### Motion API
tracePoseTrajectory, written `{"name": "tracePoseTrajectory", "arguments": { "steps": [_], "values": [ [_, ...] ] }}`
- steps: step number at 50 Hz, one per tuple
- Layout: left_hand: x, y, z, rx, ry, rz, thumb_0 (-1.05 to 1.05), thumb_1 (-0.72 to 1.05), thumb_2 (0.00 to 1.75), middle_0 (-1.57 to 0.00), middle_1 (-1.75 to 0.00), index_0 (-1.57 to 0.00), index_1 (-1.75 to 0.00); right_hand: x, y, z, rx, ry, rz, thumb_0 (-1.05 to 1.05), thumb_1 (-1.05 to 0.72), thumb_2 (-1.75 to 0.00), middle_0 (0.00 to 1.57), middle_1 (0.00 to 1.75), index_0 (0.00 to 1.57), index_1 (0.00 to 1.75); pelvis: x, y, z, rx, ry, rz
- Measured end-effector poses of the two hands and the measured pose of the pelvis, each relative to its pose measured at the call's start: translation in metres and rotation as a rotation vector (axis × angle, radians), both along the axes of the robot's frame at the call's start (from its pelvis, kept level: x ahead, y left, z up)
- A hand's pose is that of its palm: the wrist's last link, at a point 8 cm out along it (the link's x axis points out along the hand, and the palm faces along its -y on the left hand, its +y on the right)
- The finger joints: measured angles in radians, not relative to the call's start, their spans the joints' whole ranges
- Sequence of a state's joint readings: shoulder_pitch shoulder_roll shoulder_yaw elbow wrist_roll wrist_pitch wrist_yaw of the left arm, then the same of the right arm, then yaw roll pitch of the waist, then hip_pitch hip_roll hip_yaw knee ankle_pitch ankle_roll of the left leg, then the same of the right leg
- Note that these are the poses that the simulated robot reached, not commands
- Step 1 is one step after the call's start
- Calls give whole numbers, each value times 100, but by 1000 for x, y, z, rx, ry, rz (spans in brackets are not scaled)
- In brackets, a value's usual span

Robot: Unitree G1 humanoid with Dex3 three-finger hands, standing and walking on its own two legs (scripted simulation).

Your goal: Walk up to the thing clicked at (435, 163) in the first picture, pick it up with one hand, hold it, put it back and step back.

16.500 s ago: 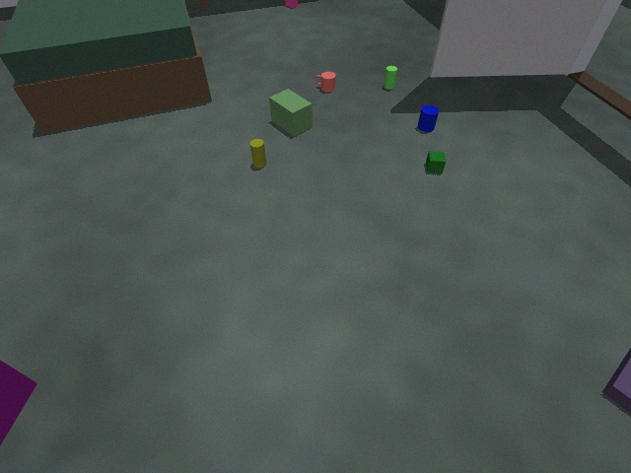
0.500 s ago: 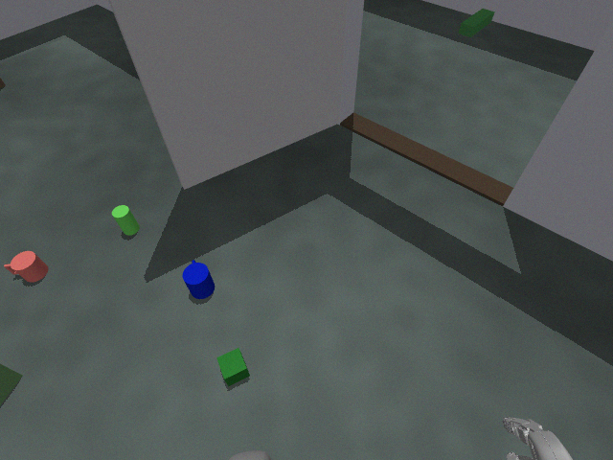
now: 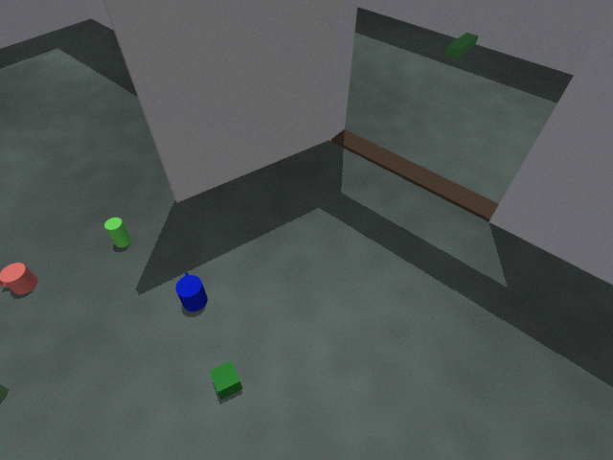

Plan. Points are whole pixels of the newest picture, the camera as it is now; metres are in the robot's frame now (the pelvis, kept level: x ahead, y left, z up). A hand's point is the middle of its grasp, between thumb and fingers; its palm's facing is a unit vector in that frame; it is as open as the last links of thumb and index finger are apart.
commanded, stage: walk up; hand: left
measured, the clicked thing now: (226, 379) +0.47 +0.25 -0.74
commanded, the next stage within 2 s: none
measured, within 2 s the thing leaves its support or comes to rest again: neither
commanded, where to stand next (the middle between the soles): +0.09 +0.00 m, yaw +1 degrees
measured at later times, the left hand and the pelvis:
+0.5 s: hand out of the picture +0.06 +0.28 -0.16, palm faces +0.03 -0.93 -0.35, open 7.4 cm; pelvis +0.04 +0.01 -0.01, yaw +1 degrees
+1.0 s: hand (143, 429) +0.20 +0.26 -0.17, palm faces -0.04 -0.92 -0.40, open 7.4 cm; pelvis +0.09 -0.01 -0.03, yaw +0 degrees
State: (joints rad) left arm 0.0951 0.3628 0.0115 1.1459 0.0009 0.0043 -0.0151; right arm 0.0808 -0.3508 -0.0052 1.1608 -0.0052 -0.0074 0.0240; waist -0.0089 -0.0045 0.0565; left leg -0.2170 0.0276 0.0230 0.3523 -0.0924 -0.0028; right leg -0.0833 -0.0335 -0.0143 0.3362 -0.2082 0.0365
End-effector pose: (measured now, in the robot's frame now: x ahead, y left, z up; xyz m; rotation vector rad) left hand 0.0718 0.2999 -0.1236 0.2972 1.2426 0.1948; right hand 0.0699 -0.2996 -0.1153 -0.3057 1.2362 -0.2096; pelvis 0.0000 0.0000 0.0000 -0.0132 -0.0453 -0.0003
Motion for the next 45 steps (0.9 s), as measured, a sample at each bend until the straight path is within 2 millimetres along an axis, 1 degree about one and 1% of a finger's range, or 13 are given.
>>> {"name": "tracePoseTrajectory", "arguments": {
  "steps": [10,16,19,23,25,27,30,33,36,40,45],
  "values": [
    [-16,-2,1,9,39,24,1,90,90,-20,-30,-20,-30,13,1,-2,15,-15,14,1,-90,-89,20,30,21,30,3,-3,0,0,7,6],
    [-17,-4,3,13,39,30,1,90,90,-20,-30,-20,-30,21,1,-4,28,-21,23,1,-90,-89,20,30,21,30,6,-6,1,1,7,10],
    [-16,-3,7,14,17,25,1,90,90,-20,-30,-20,-30,24,-2,-1,34,-27,32,1,-90,-89,20,30,21,30,15,-6,2,4,10,11],
    [-19,10,5,29,5,40,1,90,90,-21,-30,-20,-30,34,-7,0,3,-16,47,1,-90,-89,20,30,21,30,29,2,-3,-7,6,12],
    [-19,20,2,30,21,51,1,90,90,-21,-30,-21,-30,42,-7,1,-16,-13,51,1,-90,-89,20,30,21,30,40,10,-6,-21,3,19],
    [-16,33,-4,30,46,57,1,90,90,-21,-30,-21,-30,51,-3,3,-38,-20,49,1,-91,-89,20,30,21,30,51,18,-10,-21,-1,25],
    [-2,46,-13,34,86,59,1,90,90,-20,-30,-20,-30,60,6,6,-65,-41,33,1,-91,-89,20,30,21,30,64,27,-13,3,-3,16],
    [20,51,-12,34,83,50,1,90,90,-20,-30,-20,-30,65,13,13,-75,-45,27,1,-91,-89,20,30,21,30,75,30,-9,0,-2,16],
    [45,52,-11,32,59,34,1,90,90,-20,-30,-20,-30,70,16,16,-88,-43,24,1,-90,-89,20,30,21,30,84,30,-7,5,-4,7],
    [78,47,-12,36,31,11,1,90,90,-20,-30,-20,-30,81,13,12,-97,-38,19,1,-90,-89,20,30,21,30,89,25,-9,7,-11,1],
    [110,28,-10,46,-18,-19,1,90,90,-20,-30,-20,-30,98,1,-3,-77,-51,12,1,-90,-89,20,30,21,30,90,12,-17,15,-7,-6]
  ]
}}
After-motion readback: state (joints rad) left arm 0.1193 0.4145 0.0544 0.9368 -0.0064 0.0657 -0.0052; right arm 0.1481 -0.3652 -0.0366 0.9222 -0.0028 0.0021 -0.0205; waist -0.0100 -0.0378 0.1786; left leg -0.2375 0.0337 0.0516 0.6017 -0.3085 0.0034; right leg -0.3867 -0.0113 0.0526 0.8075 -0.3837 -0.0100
